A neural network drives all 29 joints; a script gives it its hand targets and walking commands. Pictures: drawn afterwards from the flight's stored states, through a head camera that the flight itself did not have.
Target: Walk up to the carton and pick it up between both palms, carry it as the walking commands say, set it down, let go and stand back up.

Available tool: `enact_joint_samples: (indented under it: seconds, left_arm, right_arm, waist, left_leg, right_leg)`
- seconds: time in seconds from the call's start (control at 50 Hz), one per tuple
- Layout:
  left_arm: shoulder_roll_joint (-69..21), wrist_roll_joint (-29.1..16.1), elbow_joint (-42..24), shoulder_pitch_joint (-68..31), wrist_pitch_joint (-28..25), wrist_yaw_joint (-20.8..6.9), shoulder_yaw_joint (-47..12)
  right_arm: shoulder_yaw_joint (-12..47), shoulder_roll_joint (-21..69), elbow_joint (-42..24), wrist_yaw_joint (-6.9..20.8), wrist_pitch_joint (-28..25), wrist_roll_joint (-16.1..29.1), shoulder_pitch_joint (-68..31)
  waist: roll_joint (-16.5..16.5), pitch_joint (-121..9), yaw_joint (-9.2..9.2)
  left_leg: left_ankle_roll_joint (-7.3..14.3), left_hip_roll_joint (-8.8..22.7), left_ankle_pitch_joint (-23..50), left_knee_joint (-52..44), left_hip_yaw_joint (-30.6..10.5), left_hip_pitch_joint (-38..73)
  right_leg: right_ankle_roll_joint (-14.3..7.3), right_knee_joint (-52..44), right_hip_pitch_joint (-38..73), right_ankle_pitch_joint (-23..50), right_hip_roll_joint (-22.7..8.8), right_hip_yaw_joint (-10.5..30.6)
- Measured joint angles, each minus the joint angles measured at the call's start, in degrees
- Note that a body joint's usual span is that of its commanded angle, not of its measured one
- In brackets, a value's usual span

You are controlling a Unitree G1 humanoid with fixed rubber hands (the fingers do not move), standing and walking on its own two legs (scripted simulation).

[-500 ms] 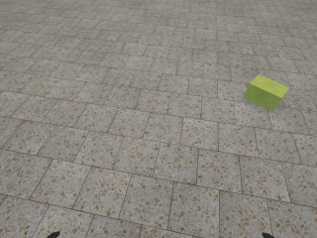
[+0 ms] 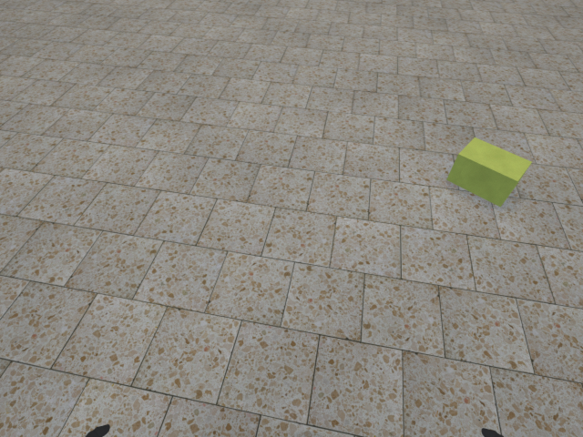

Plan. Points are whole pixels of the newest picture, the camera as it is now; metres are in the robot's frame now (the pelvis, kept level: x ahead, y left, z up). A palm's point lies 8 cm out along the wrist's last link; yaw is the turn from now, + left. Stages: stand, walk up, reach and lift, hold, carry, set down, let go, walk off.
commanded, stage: walk up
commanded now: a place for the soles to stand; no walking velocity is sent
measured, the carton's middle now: (487, 171) +1.41 -0.98 -0.70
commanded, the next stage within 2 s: none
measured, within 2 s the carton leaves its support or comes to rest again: neither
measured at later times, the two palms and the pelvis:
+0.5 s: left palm (172, 348) +0.27 +0.20 -0.09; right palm out of the picture +0.11 -0.46 -0.10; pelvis +0.10 -0.10 -0.02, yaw -15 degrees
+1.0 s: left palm (305, 206) +0.58 -0.02 -0.08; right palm out of the picture +0.14 -0.56 -0.11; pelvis +0.28 -0.22 -0.03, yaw -27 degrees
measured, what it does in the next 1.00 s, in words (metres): walks ahead, turning right: right foot, then left foot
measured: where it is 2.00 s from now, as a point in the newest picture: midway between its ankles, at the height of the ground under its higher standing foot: (408, 319)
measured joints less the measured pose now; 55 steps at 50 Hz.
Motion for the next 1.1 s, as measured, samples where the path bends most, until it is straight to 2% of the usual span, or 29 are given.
enact_joint_samples:
  seconds: [0.04, 0.08, 0.12, 0.16, 0.24, 0.3, 0.32, 0.34, 0.38, 0.42, 0.5, 0.58, 0.62, 0.66, 0.7, 0.72, 0.76, 0.82, 0.88, 0.94, 0.98, 1.04, 1.06, 1.1]
  left_arm:
    - [0.33, 0.80, -2.15, 1.35, 0.54, -1.35, 1.06]
    - [1.59, 1.67, -5.05, 3.48, 1.12, -3.50, 2.39]
    - [3.15, 2.16, -7.05, 4.62, 1.52, -4.94, 3.47]
    - [4.57, 2.04, -8.56, 4.98, 1.46, -6.16, 4.17]
    - [6.30, 1.66, -10.57, 4.94, 1.21, -8.49, 5.52]
    - [7.60, 1.38, -11.41, 4.77, 0.67, -9.06, 6.29]
    - [7.87, 1.41, -11.71, 4.43, 0.17, -8.77, 6.53]
    - [7.78, 1.38, -12.25, 4.08, -0.42, -8.23, 6.67]
    - [7.00, 0.77, -13.30, 4.56, -1.10, -7.22, 6.33]
    - [5.84, 0.24, -13.67, 5.75, -1.00, -6.38, 5.56]
    - [4.86, 0.42, -14.18, 8.52, -0.78, -5.79, 4.22]
    - [5.46, 0.44, -15.11, 10.94, -0.85, -5.76, 3.60]
    - [5.86, 0.28, -15.53, 11.99, -0.77, -5.67, 3.46]
    - [5.69, 0.28, -15.06, 12.07, -0.68, -5.18, 3.38]
    - [5.61, 0.45, -14.27, 11.25, -0.87, -4.98, 2.81]
    - [5.57, 0.46, -14.04, 10.71, -1.04, -5.04, 2.70]
    - [5.54, 0.40, -13.84, 9.48, -1.39, -5.48, 2.84]
    - [5.63, -0.02, -14.01, 7.24, -1.47, -6.55, 3.37]
    - [5.77, -0.17, -14.16, 4.73, -1.43, -7.35, 3.83]
    - [6.09, -0.16, -14.26, 2.71, -1.59, -7.47, 4.16]
    - [6.05, 0.04, -14.89, 1.18, -2.31, -6.76, 4.39]
    - [6.08, -0.69, -16.73, 1.41, -3.22, -5.23, 4.19]
    - [5.86, -1.03, -16.96, 2.16, -3.21, -4.78, 4.02]
    - [5.48, -1.30, -17.03, 4.06, -3.27, -4.14, 3.71]
  right_arm:
    - [-0.84, -0.08, -1.24, 0.46, -0.63, -0.50, 0.39]
    - [-2.22, -0.68, -3.90, 0.73, -2.41, -1.01, 1.23]
    - [-3.32, -1.50, -6.56, 0.61, -3.95, -1.41, 2.29]
    - [-4.08, -2.71, -8.33, 0.48, -4.83, -1.76, 3.74]
    - [-5.63, -6.48, -10.02, 1.17, -5.14, -2.47, 5.90]
    - [-6.56, -8.93, -10.64, 1.62, -4.69, -2.62, 6.76]
    - [-6.80, -9.60, -10.73, 1.66, -4.38, -2.53, 6.95]
    - [-6.95, -10.06, -10.65, 1.68, -3.96, -2.19, 7.04]
    - [-6.54, -10.02, -10.43, 1.90, -3.37, -1.22, 6.89]
    - [-5.82, -9.51, -10.64, 2.32, -3.50, -0.62, 6.81]
    - [-4.56, -7.06, -11.99, 3.40, -4.04, -0.35, 7.80]
    - [-4.17, -4.80, -13.15, 3.90, -4.74, -0.80, 9.57]
    - [-4.17, -4.65, -13.96, 3.60, -5.84, -1.34, 10.76]
    - [-4.17, -4.74, -14.91, 2.78, -6.99, -1.61, 11.58]
    - [-4.02, -4.64, -15.11, 2.15, -7.25, -0.71, 12.19]
    - [-3.98, -4.62, -15.10, 1.97, -7.19, -0.55, 12.53]
    - [-3.96, -4.80, -14.99, 1.87, -7.14, -0.66, 13.15]
    - [-4.26, -5.71, -15.21, 2.21, -7.37, -1.26, 14.20]
    - [-4.82, -7.16, -15.27, 2.55, -7.19, -1.40, 15.03]
    - [-5.38, -8.47, -14.99, 2.67, -6.28, -0.99, 15.51]
    - [-5.62, -8.99, -14.57, 2.54, -5.38, -0.57, 15.38]
    - [-4.66, -7.89, -13.86, 2.28, -4.46, 0.38, 13.60]
    - [-4.31, -7.60, -13.89, 2.27, -4.45, 0.46, 12.99]
    - [-3.77, -6.93, -14.30, 2.36, -4.65, 0.23, 11.98]
  waist:
    - [-0.30, -0.71, 0.66]
    - [-1.19, -1.84, 1.27]
    - [-2.39, -2.30, 1.04]
    - [-3.12, -2.30, 0.40]
    - [-2.23, -1.82, -0.61]
    - [-1.18, -1.93, -1.19]
    - [-0.24, -1.67, -1.36]
    - [0.80, -1.20, -1.35]
    - [1.86, -0.87, -0.81]
    - [2.75, -0.87, -0.06]
    - [2.58, -1.80, 1.50]
    - [0.65, -2.63, 2.28]
    - [-0.77, -3.25, 2.04]
    - [-2.47, -3.56, 0.94]
    - [-4.01, -3.42, -0.54]
    - [-4.66, -3.37, -1.07]
    - [-5.48, -3.14, -1.96]
    - [-5.57, -2.39, -2.96]
    - [-4.56, -1.52, -3.79]
    - [-2.91, -1.13, -4.41]
    - [-0.40, 0.13, -4.36]
    - [0.72, 1.21, -3.00]
    - [1.19, 1.15, -2.44]
    - [2.08, 0.59, -1.39]
  left_leg:
    - [0.82, 0.06, -1.75, 1.64, 1.11, -1.11]
    - [1.86, 0.14, -3.37, 4.10, 3.48, -2.68]
    - [1.60, 0.23, -4.17, 5.19, 5.74, -3.14]
    - [1.20, 0.70, -4.99, 4.74, 7.21, -2.05]
    - [0.10, 3.53, -7.52, 5.36, 9.56, 1.19]
    - [0.21, 6.62, -12.84, 11.18, 10.85, 1.63]
    - [1.19, 8.31, -15.55, 16.31, 10.16, 0.23]
    - [2.21, 9.08, -16.65, 24.16, 7.93, -2.68]
    - [2.74, 7.16, -17.69, 38.18, 3.61, -9.12]
    - [2.61, 5.77, -15.98, 42.80, 2.99, -13.60]
    - [1.98, 4.30, -15.39, 32.48, 4.89, -18.05]
    - [2.40, 2.65, -8.68, 20.80, 6.09, -18.26]
    - [3.11, 1.55, -3.77, 16.68, 6.74, -16.61]
    - [3.24, 1.27, -2.61, 18.62, 8.40, -16.63]
    - [3.27, 1.10, -4.92, 18.17, 9.67, -14.56]
    - [3.31, 1.12, -5.58, 17.11, 10.29, -13.10]
    - [2.84, 1.50, -5.86, 14.47, 11.43, -9.97]
    - [1.81, 2.51, -6.28, 10.85, 12.95, -5.50]
    - [0.59, 3.89, -7.85, 9.02, 14.17, -1.73]
    - [-0.78, 5.95, -11.32, 10.63, 14.89, 0.80]
    - [0.69, 9.12, -14.92, 19.70, 12.89, -1.25]
    - [2.38, 7.01, -13.95, 41.39, 5.35, -10.64]
    - [2.48, 6.45, -12.96, 44.25, 4.29, -13.02]
    - [2.30, 6.25, -11.75, 43.18, 3.52, -16.80]
  right_leg:
    - [-0.51, 2.76, -2.11, -1.99, 0.05, 0.96]
    - [-1.00, 11.32, -7.35, -7.89, -0.23, 2.59]
    - [-0.51, 22.20, -13.89, -9.55, -1.62, 2.91]
    - [0.01, 27.64, -18.39, -9.40, -3.58, 2.89]
    - [0.63, 23.61, -20.56, -8.72, -6.82, 2.08]
    - [0.44, 18.27, -18.18, -5.88, -7.03, -0.13]
    - [0.43, 18.53, -17.86, -2.43, -5.82, -0.91]
    - [0.34, 20.42, -18.00, -2.00, -4.61, -1.72]
    - [-0.48, 21.66, -17.05, -4.23, -2.98, -2.33]
    - [-1.26, 19.55, -14.48, -5.10, -1.59, -2.35]
    - [-2.00, 14.86, -10.36, -4.93, 0.15, -1.48]
    - [-1.95, 14.70, -8.16, -7.50, 0.80, -0.15]
    - [-2.37, 19.25, -9.12, -11.64, 0.55, 1.24]
    - [-2.76, 30.65, -13.99, -14.91, 1.03, 4.60]
    - [-1.70, 40.17, -18.87, -11.89, 0.94, 6.12]
    - [-1.10, 41.91, -20.77, -10.13, 0.22, 6.09]
    - [0.08, 40.49, -23.43, -7.42, -1.77, 5.41]
    - [0.89, 32.07, -24.97, -4.83, -4.53, 4.10]
    - [0.36, 22.18, -23.75, -2.90, -5.86, 2.74]
    - [-0.78, 15.24, -20.01, -1.04, -5.31, 0.24]
    - [-1.00, 15.48, -18.29, 2.72, -3.17, -1.57]
    - [-1.42, 18.21, -16.64, -1.97, -1.71, -2.04]
    - [-1.58, 17.62, -15.43, -2.82, -1.27, -1.97]
    - [-1.56, 15.87, -13.19, -3.43, -0.52, -1.85]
